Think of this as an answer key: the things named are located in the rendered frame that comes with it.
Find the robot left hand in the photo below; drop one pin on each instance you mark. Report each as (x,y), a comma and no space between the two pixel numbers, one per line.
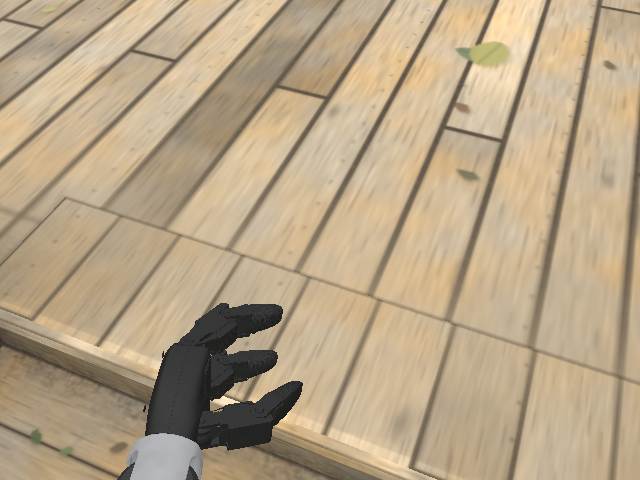
(189,377)

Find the left robot forearm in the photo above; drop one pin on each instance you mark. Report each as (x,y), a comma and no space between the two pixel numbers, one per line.
(163,457)

